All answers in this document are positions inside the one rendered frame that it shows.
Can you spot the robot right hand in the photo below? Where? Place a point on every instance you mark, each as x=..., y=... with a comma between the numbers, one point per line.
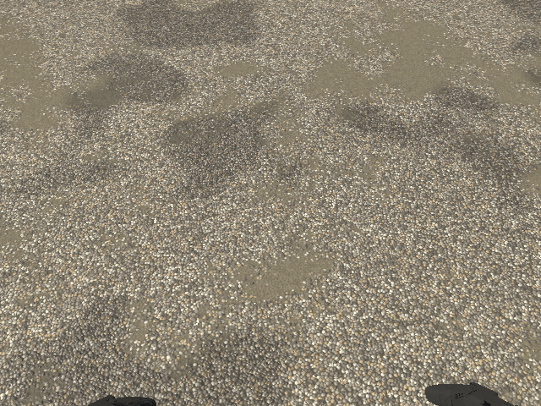
x=463, y=395

